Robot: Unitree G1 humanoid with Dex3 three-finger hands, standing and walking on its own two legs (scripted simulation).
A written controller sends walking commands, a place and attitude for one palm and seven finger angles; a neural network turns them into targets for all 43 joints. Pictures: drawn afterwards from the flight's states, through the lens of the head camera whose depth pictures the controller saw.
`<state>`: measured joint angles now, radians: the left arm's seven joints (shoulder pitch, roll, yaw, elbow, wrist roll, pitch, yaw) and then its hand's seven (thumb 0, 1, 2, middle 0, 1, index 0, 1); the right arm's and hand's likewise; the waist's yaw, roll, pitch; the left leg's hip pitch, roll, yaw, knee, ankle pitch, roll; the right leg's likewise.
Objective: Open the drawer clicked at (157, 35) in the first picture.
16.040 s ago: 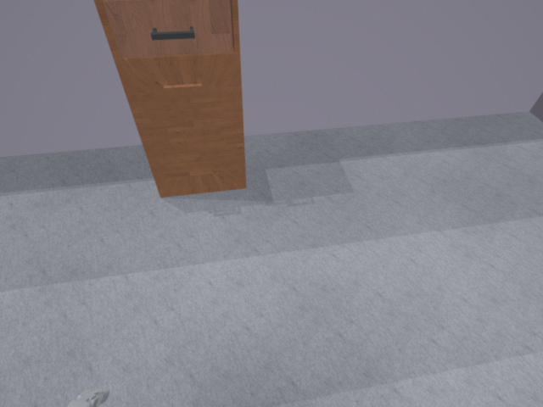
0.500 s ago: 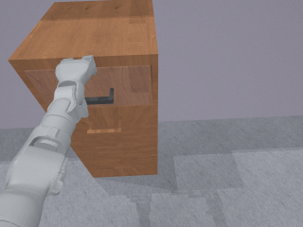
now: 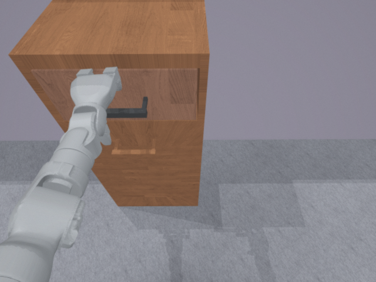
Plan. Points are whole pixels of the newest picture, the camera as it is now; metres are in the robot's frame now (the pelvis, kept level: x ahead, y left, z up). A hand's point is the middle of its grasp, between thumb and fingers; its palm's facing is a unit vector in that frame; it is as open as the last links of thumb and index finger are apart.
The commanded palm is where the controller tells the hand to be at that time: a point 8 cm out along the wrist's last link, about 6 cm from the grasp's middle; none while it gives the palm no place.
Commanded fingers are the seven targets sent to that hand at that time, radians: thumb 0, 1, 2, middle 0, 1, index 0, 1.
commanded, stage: lower the fingers behind the handle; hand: left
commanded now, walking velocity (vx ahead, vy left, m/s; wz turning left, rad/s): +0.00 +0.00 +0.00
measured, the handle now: (120, 107) +0.52 +0.17 +0.05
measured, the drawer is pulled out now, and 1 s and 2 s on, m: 0.00 0.00 0.00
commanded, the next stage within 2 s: close the thumb around the handle in 1.22 s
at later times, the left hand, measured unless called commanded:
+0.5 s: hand (113, 121) +0.48 +0.19 +0.05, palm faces +0.09 -0.01 -1.00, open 13.7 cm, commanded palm +0.46 +0.18 +0.09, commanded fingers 0.00 -0.50 0.30 -0.30 -1.20 -0.30 -1.20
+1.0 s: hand (116, 131) +0.47 +0.18 +0.02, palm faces +0.04 -0.03 -1.00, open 13.9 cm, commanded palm +0.45 +0.18 +0.07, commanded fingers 0.00 -0.50 0.30 -0.30 -1.20 -0.30 -1.20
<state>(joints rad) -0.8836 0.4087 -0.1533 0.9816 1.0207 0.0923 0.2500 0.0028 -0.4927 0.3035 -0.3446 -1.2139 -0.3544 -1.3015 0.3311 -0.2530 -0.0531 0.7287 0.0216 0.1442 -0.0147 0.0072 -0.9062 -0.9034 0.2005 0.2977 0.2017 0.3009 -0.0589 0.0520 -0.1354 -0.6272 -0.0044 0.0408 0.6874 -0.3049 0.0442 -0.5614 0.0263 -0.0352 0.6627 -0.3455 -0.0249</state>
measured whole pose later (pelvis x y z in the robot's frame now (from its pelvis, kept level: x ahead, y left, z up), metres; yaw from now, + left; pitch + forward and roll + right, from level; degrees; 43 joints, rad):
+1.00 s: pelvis -0.01 -0.01 -0.02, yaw +0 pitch +18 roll -1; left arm -0.78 0.42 -0.10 0.97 1.09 -0.06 0.38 0.00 -0.49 0.30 -0.27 -1.20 -0.31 -1.20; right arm 0.33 -0.26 -0.07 0.70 0.00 0.12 -0.02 0.01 -0.91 -0.90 0.20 0.30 0.20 0.30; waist -0.08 0.04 -0.15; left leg -0.79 0.01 0.04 0.83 -0.36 0.04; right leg -0.73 0.04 -0.04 0.81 -0.40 -0.04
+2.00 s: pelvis +0.01 +0.00 -0.01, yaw -1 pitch +16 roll -1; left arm -0.73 0.37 -0.12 0.96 1.07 0.01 0.32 0.00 0.78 0.85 -0.36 -1.34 -0.41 -1.33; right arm 0.32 -0.23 -0.06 0.69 0.01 0.15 -0.01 0.01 -0.91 -0.90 0.20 0.30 0.20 0.30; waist -0.07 0.05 -0.15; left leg -0.68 0.01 0.06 0.76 -0.36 0.04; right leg -0.63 0.04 -0.02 0.74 -0.39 -0.03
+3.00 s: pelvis +0.01 -0.01 +0.00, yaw -1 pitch +10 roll +0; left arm -0.30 0.33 -0.16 0.50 1.04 0.06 0.29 0.01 0.78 0.84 -0.32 -1.35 -0.41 -1.35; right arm 0.18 -0.23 -0.04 0.63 0.02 0.16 -0.02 0.01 -0.91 -0.90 0.20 0.30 0.20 0.30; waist 0.00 0.05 -0.13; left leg -0.52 0.00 0.06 0.68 -0.34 0.03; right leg -0.47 0.04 -0.01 0.69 -0.39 -0.04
